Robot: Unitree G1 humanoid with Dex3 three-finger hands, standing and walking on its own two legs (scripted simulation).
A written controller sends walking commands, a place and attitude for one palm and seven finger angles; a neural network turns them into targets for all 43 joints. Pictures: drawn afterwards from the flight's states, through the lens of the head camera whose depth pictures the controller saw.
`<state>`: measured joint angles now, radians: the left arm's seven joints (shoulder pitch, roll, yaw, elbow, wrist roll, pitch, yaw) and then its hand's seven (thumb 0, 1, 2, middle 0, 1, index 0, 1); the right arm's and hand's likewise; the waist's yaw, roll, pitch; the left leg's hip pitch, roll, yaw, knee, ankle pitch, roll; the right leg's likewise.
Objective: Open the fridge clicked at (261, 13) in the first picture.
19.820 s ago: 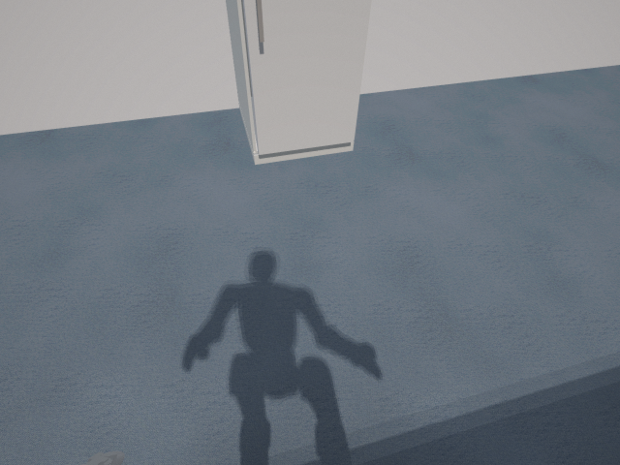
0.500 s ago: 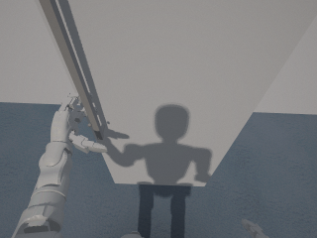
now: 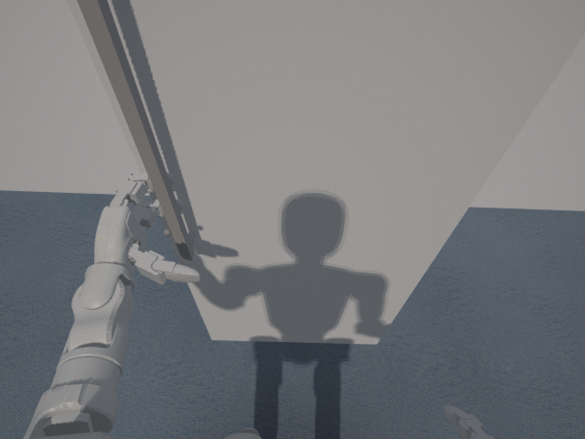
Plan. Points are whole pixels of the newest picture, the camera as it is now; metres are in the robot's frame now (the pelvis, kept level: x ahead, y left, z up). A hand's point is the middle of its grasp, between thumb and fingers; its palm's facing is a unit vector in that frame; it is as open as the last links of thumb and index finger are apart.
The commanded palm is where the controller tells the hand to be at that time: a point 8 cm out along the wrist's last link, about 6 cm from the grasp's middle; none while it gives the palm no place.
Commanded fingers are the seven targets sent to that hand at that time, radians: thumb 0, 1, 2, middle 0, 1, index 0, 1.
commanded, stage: grip the handle and tug to test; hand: left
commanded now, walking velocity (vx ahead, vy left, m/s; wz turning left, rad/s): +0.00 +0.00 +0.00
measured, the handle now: (155, 150) +0.44 +0.20 +0.16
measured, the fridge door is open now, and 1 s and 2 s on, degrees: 0 0 17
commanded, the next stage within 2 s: pull the door a little, standing still in 1.32 s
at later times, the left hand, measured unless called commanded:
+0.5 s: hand (167, 228) +0.38 +0.19 +0.07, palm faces +0.04 -1.00 +0.01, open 7.3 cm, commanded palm +0.34 +0.23 +0.08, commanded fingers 0.00 0.90 0.90 -0.45 -1.40 -0.45 -1.40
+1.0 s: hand (168, 229) +0.38 +0.19 +0.07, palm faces +0.04 -1.00 +0.00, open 6.8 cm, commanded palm +0.34 +0.23 +0.08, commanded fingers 0.00 0.90 0.90 -0.45 -1.40 -0.45 -1.40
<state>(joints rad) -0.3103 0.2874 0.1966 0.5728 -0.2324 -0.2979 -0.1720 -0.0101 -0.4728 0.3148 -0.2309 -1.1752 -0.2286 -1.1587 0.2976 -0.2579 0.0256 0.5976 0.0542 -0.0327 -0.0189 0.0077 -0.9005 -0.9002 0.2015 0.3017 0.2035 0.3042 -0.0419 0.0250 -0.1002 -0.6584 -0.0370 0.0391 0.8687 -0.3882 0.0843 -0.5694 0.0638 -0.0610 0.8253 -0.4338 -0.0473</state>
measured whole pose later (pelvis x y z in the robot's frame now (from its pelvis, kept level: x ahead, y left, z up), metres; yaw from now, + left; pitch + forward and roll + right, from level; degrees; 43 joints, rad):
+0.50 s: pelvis +0.00 +0.00 +0.00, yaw +0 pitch +10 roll -2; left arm -0.33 0.29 0.20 0.59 -0.23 -0.29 -0.15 0.00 0.50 0.73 -0.31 -1.30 -0.31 -1.28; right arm 0.31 -0.26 0.02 0.59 0.05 -0.03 -0.01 0.01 -0.90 -0.90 0.20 0.30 0.20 0.30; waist -0.05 0.02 -0.10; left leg -0.67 -0.04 0.05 0.87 -0.39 0.09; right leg -0.58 0.06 -0.05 0.83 -0.43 -0.04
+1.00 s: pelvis +0.00 +0.00 +0.00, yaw +0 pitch +10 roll -2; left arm -0.34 0.29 0.19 0.59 -0.23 -0.29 -0.16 0.01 0.61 0.80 -0.27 -1.34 -0.26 -1.32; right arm 0.30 -0.26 0.02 0.60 0.05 -0.02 -0.02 0.01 -0.90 -0.90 0.20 0.30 0.20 0.30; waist -0.04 0.03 -0.10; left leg -0.67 -0.04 0.03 0.88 -0.39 0.08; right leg -0.58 0.06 -0.07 0.83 -0.44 -0.05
